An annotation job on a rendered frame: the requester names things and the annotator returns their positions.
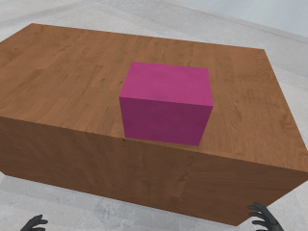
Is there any pedestal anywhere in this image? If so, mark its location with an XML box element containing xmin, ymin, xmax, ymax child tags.
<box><xmin>0</xmin><ymin>23</ymin><xmax>308</xmax><ymax>226</ymax></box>

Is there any carton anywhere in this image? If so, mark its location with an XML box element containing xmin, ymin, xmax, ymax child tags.
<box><xmin>118</xmin><ymin>62</ymin><xmax>214</xmax><ymax>146</ymax></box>

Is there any robot left hand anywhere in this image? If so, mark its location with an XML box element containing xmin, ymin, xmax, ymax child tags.
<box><xmin>20</xmin><ymin>215</ymin><xmax>48</xmax><ymax>231</ymax></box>

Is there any robot right hand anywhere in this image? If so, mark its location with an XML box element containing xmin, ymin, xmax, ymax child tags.
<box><xmin>247</xmin><ymin>201</ymin><xmax>284</xmax><ymax>231</ymax></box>

